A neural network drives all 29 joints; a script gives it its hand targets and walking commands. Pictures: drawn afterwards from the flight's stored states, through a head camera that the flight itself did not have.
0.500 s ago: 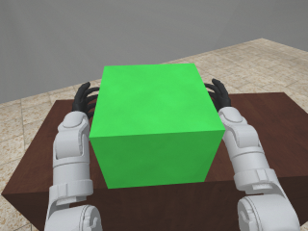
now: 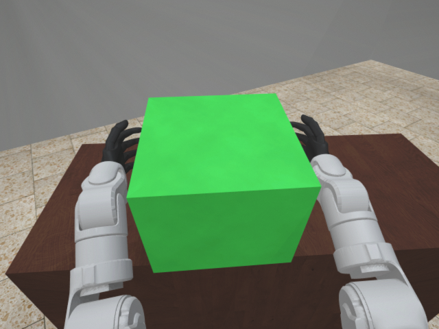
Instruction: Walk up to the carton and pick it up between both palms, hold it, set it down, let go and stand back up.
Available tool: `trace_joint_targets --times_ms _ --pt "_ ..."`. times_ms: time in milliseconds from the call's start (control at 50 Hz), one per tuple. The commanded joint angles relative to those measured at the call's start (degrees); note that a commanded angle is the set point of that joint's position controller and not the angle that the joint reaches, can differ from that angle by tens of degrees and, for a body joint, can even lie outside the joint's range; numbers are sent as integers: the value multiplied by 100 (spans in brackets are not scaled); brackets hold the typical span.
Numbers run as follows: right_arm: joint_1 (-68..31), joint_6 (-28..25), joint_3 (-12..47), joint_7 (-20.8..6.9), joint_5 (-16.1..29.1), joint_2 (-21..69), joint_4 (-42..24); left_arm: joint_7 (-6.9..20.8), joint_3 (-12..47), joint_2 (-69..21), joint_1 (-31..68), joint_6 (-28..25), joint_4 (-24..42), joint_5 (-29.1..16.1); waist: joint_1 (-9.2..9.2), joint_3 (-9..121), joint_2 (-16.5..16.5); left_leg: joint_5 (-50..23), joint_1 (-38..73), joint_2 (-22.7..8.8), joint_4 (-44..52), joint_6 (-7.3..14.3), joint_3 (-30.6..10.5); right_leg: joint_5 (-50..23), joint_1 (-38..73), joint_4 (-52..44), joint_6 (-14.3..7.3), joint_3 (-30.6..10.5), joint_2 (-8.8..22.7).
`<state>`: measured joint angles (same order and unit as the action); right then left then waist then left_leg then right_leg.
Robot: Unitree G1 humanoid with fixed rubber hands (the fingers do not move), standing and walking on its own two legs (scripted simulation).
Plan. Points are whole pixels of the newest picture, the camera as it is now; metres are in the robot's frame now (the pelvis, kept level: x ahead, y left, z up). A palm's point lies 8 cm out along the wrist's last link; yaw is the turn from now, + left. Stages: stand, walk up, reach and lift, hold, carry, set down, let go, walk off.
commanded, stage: hold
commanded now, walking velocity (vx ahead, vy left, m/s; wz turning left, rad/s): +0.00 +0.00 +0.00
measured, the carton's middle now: (218, 178) +0.38 +0.00 +0.13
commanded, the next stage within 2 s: none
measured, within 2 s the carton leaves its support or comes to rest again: neither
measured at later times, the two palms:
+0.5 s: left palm (118, 161) +0.37 +0.18 +0.19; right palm (313, 153) +0.37 -0.17 +0.19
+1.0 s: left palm (117, 158) +0.37 +0.18 +0.20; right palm (315, 152) +0.37 -0.17 +0.20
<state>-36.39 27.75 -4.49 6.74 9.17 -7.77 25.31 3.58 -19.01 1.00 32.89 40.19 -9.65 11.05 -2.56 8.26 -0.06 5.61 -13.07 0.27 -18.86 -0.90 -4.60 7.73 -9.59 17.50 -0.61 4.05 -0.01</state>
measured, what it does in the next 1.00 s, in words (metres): stands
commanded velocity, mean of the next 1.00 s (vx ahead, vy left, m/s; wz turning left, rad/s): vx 0.00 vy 0.00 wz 0.00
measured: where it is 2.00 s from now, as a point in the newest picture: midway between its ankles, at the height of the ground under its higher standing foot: outside the picture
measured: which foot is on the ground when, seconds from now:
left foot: down 0.00-1.00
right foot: down 0.00-1.00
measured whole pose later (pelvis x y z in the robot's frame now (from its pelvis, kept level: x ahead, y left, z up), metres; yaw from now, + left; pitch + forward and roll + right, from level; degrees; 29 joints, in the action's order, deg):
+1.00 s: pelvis +0.01 +0.00 +0.00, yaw +0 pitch +0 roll -1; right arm -37.4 26.2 -4.8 6.7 9.2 -7.9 25.9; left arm 3.4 -19.0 1.4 34.2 39.1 -10.1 11.1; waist -2.6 8.1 -0.1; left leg 6.0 -13.1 0.3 -18.8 -0.9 -4.6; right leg 8.2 -9.6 17.5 -0.6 4.0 0.0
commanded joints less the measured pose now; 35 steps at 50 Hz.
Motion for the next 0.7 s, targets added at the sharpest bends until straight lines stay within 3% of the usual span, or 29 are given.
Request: trace_joint_targets --times_ms 0,20,40,60,80,100,120,220,260,300,340,360,380,400,440,460,480,500,520,560,580,600,640,660,680 --pt "-4950 -720 1742 -1022 540 3276 -1568 864 2592 -2659 4299 -672 631 -937 105 1917 -30 261 907 152 477 126 519 208 1003 -307 36 -116 -221" --pt "-4899 -709 1700 -1033 535 3200 -1424 842 2563 -2573 4298 -670 509 -937 123 1800 95 335 842 118 520 112 512 224 1004 -311 22 -117 -218" --pt "-4982 -674 1609 -1049 494 3103 -1258 837 2473 -2578 4252 -670 257 -933 83 1563 -19 562 759 109 591 125 484 465 853 -363 13 -130 -215" --pt "-4841 -756 1768 -1040 512 3272 -1499 836 2602 -2646 4292 -733 609 -1013 93 2015 -50 40 930 157 419 109 551 -27 1081 -263 24 -130 -207" --pt "-4714 -665 1625 -1043 451 3132 -1124 857 2403 -2542 4160 -674 271 -880 -6 1575 -33 199 942 162 486 114 518 182 912 -326 61 -117 -178" --pt "-4557 -700 1724 -1009 509 3147 -1299 883 2451 -2587 4040 -665 460 -859 44 1820 -85 -114 1104 151 414 104 495 -197 1078 -288 43 -101 -228" --pt "-4769 -719 1660 -997 497 3108 -1241 896 2346 -2493 4084 -665 213 -792 88 1651 -70 85 1001 177 461 130 506 96 960 -377 57 -140 -190" --pt "-4584 -681 1976 -865 707 3162 -1752 927 2470 -2540 3811 -641 785 -858 22 1959 -125 -699 1137 251 286 83 501 -889 1534 -259 103 -180 -240" --pt "-4354 -681 2092 -851 835 3107 -1807 905 2670 -2652 3758 -643 1072 -925 -50 2197 110 -1231 1482 229 133 -50 468 -1310 1536 -188 56 -180 -280" --pt "-4199 -626 2158 -791 908 3007 -1865 901 2730 -2648 3645 -632 1146 -961 -99 2218 103 -1670 1662 244 3 -135 448 -1684 1536 -163 80 -187 -312" --pt "-4182 -663 2357 -736 1122 3023 -2443 850 3009 -2745 3573 -650 1728 -1090 -148 2608 272 -2150 1768 270 -164 -200 371 -2178 1783 -69 92 -192 -362" --pt "-4198 -640 2295 -719 1082 2991 -2476 845 2936 -2640 3661 -660 1766 -1062 -88 2539 153 -2060 1725 255 -134 -176 364 -2009 1673 -91 100 -206 -370" --pt "-4205 -670 2431 -724 1157 3032 -2865 826 3053 -2684 3667 -677 2010 -1175 -79 2865 127 -2375 1907 262 -248 -172 372 -2287 1755 -63 102 -205 -396" --pt "-4229 -644 2430 -712 1133 3018 -2718 800 3229 -2732 3871 -673 2022 -1211 -136 2817 319 -2329 1944 255 -255 -267 361 -2172 1559 -35 87 -173 -399" --pt "-4005 -566 2449 -701 1169 3008 -2629 804 3136 -2658 3624 -581 1971 -1093 -149 2541 307 -2387 1995 235 -255 -256 379 -2130 1494 -86 81 -139 -428" --pt "-3794 -466 2357 -706 1105 2795 -2302 836 3009 -2555 3284 -451 1626 -897 -117 2067 346 -2094 1925 220 -165 -263 366 -1750 1289 -183 54 -127 -426" --pt "-3894 -471 2377 -720 1109 2828 -2441 844 2982 -2507 3298 -428 1669 -936 -42 2138 163 -1893 1783 230 -138 -187 383 -1658 1371 -181 46 -138 -432" --pt "-3848 -390 2107 -750 964 2656 -1913 880 2839 -2423 3430 -402 1353 -840 -153 1699 227 -1287 1615 219 52 -199 388 -1107 1191 -264 30 -130 -371" --pt "-3857 -392 2081 -773 911 2760 -1852 920 2757 -2400 3387 -371 1237 -777 -60 1514 195 -1038 1436 210 127 -158 431 -925 1210 -313 0 -166 -319" --pt "-3961 -412 2049 -775 877 2860 -2008 972 2803 -2466 3443 -377 1398 -845 -127 1736 123 -943 1393 225 144 -107 453 -995 1347 -320 36 -173 -276" --pt "-4190 -420 2029 -775 833 2918 -1967 991 2662 -2399 3546 -363 1120 -743 -13 1514 72 -654 1241 237 233 -45 486 -626 1250 -349 33 -184 -274" --pt "-4395 -463 2033 -807 819 3063 -2116 977 2765 -2455 3714 -423 1259 -871 -15 1763 -72 -648 1261 228 248 -25 488 -640 1232 -333 53 -147 -271" --pt "-4397 -490 1961 -835 756 3087 -2006 971 2795 -2488 3819 -457 1241 -890 41 1728 76 -418 1172 193 292 -19 470 -358 1182 -353 15 -168 -258" --pt "-4518 -542 1990 -837 752 3062 -2105 935 2866 -2576 3817 -463 1221 -941 -55 1857 107 -400 1202 192 266 -25 466 -470 1186 -296 15 -147 -266" --pt "-4847 -554 1923 -868 675 3142 -2074 919 2735 -2482 3983 -480 906 -903 85 1620 -14 -57 988 191 367 37 486 -69 1051 -337 30 -137 -240"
